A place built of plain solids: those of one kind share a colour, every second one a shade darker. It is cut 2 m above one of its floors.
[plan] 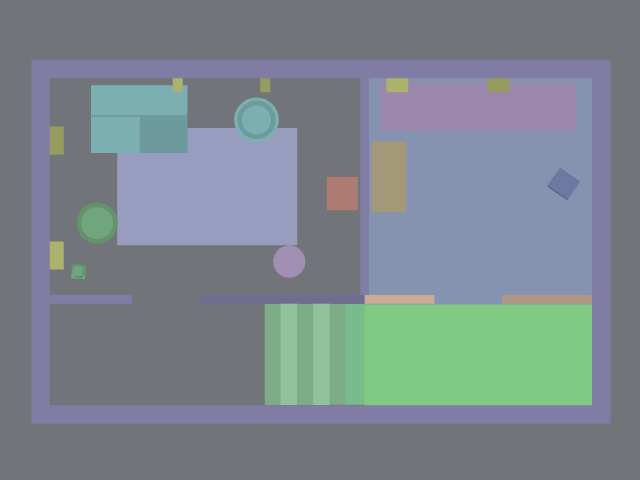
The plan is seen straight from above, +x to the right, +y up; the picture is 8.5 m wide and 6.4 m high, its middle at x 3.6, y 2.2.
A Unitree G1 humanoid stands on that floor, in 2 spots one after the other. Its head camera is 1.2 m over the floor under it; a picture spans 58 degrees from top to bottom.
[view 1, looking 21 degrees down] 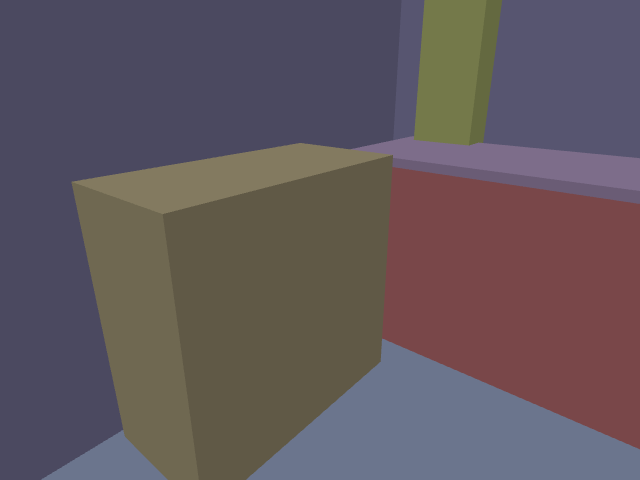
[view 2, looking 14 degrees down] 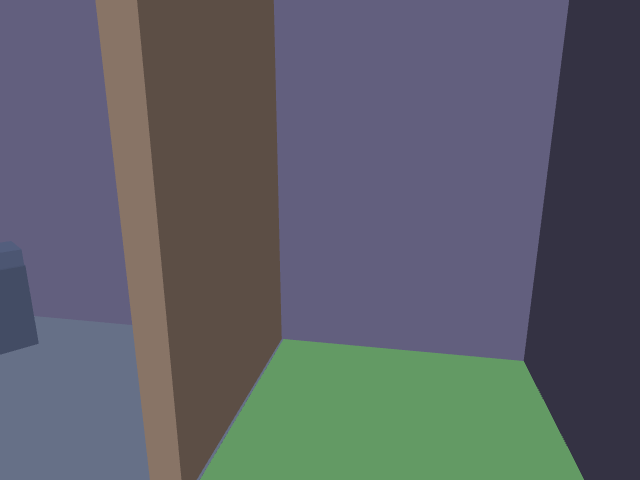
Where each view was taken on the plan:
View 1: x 5.58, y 2.11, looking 130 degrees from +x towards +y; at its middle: slotfit_kitchen_wall_table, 1.38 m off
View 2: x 4.95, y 0.68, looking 11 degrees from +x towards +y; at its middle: wall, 2.40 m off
